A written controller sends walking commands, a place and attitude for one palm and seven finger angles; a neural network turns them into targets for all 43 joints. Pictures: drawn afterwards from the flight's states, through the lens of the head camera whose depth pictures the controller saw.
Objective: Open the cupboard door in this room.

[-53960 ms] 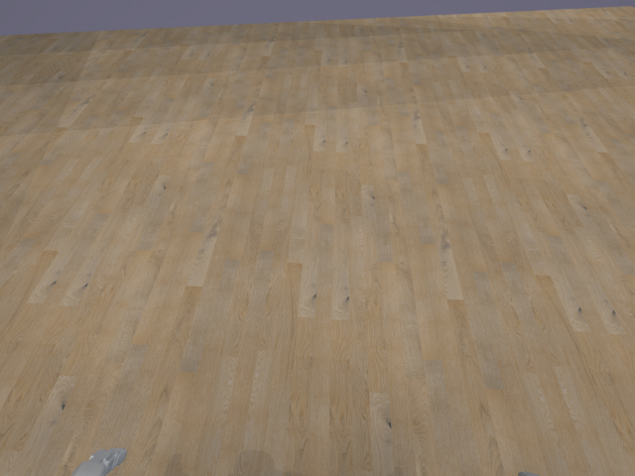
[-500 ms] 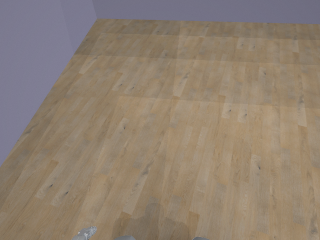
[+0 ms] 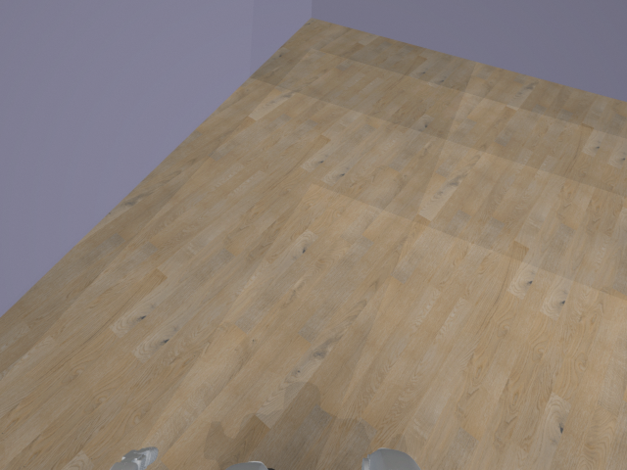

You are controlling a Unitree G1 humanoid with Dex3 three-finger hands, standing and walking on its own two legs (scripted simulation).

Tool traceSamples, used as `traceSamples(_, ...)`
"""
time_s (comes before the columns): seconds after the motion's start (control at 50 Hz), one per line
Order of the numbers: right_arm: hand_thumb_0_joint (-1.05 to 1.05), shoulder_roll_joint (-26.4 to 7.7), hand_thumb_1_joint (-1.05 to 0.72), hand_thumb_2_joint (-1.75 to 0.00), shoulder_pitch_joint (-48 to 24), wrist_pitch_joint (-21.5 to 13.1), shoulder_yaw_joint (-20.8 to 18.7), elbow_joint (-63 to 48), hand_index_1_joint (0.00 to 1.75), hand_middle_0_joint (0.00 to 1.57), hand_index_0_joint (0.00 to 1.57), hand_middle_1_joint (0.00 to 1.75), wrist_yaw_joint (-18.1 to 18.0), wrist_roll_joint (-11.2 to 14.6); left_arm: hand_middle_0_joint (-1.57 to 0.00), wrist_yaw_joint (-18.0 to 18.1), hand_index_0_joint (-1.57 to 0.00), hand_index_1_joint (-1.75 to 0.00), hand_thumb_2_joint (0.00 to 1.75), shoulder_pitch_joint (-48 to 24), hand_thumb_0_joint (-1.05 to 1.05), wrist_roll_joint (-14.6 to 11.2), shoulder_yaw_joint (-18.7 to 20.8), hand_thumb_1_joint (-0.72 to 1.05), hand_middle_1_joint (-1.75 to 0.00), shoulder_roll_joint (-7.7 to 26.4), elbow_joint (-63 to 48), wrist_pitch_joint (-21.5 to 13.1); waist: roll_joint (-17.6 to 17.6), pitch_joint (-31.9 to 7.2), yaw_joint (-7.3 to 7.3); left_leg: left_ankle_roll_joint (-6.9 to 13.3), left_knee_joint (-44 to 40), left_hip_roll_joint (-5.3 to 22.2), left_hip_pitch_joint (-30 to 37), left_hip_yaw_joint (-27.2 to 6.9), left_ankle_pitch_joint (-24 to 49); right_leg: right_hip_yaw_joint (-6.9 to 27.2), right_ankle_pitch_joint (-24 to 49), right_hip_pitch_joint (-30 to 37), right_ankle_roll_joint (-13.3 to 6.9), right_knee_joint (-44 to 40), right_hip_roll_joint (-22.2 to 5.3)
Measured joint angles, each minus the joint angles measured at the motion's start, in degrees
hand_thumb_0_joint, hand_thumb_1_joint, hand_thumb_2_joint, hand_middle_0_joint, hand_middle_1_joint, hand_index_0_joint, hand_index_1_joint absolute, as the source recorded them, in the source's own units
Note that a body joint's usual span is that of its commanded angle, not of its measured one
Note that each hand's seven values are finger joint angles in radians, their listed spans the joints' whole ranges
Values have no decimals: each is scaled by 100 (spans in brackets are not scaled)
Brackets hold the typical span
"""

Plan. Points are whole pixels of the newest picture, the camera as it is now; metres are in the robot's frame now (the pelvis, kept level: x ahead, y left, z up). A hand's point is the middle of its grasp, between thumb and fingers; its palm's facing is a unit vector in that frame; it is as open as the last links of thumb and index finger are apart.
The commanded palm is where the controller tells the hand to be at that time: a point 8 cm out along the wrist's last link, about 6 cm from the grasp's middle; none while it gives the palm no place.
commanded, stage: turn to face it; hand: left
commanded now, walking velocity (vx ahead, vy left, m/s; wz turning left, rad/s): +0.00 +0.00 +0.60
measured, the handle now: out of the picture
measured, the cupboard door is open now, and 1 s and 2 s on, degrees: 45 45 45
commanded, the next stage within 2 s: none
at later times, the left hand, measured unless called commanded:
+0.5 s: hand out of the picture +0.00 +0.14 -0.16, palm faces +0.36 -0.90 -0.24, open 7.3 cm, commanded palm none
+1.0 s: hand out of the picture +0.02 +0.16 -0.15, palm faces +0.58 -0.76 -0.29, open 7.4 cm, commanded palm none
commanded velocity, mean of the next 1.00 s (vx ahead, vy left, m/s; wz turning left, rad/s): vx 0.00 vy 0.00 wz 0.60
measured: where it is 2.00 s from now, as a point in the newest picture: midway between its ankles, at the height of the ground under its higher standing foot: outside the picture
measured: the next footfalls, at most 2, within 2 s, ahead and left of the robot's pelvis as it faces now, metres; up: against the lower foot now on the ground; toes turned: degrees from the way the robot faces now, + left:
right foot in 0.16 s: +0.06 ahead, -0.16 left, +0.00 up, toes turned +3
left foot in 0.56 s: +0.01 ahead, +0.08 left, +0.00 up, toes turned +30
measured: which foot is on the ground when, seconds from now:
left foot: down 0.00-0.16, up 0.18-0.54, down 0.56-0.92, up 0.94-1.00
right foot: up 0.00-0.14, down 0.16-0.56, up 0.58-0.90, down 0.92-1.00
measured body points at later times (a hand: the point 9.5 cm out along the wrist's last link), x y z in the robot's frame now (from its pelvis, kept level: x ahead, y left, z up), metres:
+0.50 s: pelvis +0.02 -0.05 +0.00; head +0.08 -0.04 +0.45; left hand -0.02 +0.19 -0.14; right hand +0.21 -0.26 -0.14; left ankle -0.03 +0.06 -0.70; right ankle +0.02 -0.16 -0.73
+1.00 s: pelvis +0.05 -0.07 +0.00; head +0.11 -0.06 +0.44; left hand -0.01 +0.19 -0.12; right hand +0.25 -0.24 -0.16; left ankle -0.04 +0.03 -0.68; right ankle +0.11 -0.16 -0.73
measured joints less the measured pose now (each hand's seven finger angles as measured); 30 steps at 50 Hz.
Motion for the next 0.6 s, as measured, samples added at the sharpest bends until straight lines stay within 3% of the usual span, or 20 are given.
traceSamples(0.1,1,-11,-91,-89,36,124,-40,11,30,20,21,30,65,-14,-20,1,-20,-30,90,-17,0,-16,-35,92,-30,7,-147,5,205,17,-48,-164,-82,-16,38,-357,61,31,6,398,-38,-1330,122)
traceSamples(0.16,1,-21,-91,-89,85,224,-91,7,30,20,21,30,94,19,-20,-3,-20,-30,90,51,0,-19,-76,91,-30,-1,-265,-89,272,-24,-68,-312,186,-94,-118,-595,-47,-56,492,981,-133,-2673,197)
traceSamples(0.22,1,-105,-91,-89,13,332,-177,75,30,20,21,30,125,47,-20,46,-20,-30,90,115,0,31,-147,91,-30,-122,-290,-194,356,62,-54,-407,1665,-210,-600,-632,-1259,-280,521,1069,-491,-2651,119)
traceSamples(0.28,1,-158,-91,-89,-96,406,-213,131,30,20,20,30,167,47,-20,83,-20,-30,90,266,0,23,-208,91,-30,-245,-267,-203,317,131,-69,-525,3233,-175,-995,-416,-1260,-495,566,1304,-577,-2871,-18)
traceSamples(0.32,1,-149,-91,-89,-148,415,-205,136,30,20,20,30,191,56,-20,92,-20,-30,90,357,0,22,-235,91,-30,-300,-227,-200,242,152,-98,-599,3495,-75,-1021,-288,-1121,-651,632,1455,-582,-3069,-100)
traceSamples(0.38,1,-115,-91,-90,-206,426,-177,137,30,20,20,30,214,70,-20,83,-20,-30,90,452,0,33,-261,91,-30,-360,-183,-215,103,180,-87,-660,3040,52,-801,-129,-1135,-901,658,1610,-572,-3235,-232)
traceSamples(0.48,1,-74,-91,-90,-382,397,-111,117,30,20,20,30,228,91,-21,57,-20,-30,90,533,0,67,-199,92,-30,-293,-132,-242,-75,272,64,-595,1512,115,-171,141,-1253,-1316,477,1656,-497,-3044,-450)
traceSamples(0.54,1,-74,-91,-90,-478,312,-70,9,30,20,20,30,237,83,-21,18,-20,-30,90,634,0,39,-145,92,-30,-175,-89,-224,-147,265,115,-468,406,59,324,323,-630,-1524,205,1531,-383,-2582,-612)
traceSamples(0.56,1,-95,-91,-90,-490,254,-70,-51,30,20,20,30,240,66,-21,1,-20,-30,90,676,0,17,-124,92,-30,-134,-78,-192,-127,222,108,-225,191,55,397,305,-357,-1508,91,1359,-315,-2217,-656)
traceSamples(0.6,1,-35,-91,-90,-546,156,-64,-106,30,20,20,30,205,56,-21,16,-20,-30,90,588,0,6,-82,92,-30,5,-8,-29,-227,274,127,-21,478,-21,252,238,-528,-958,-569,870,-165,-1108,-601)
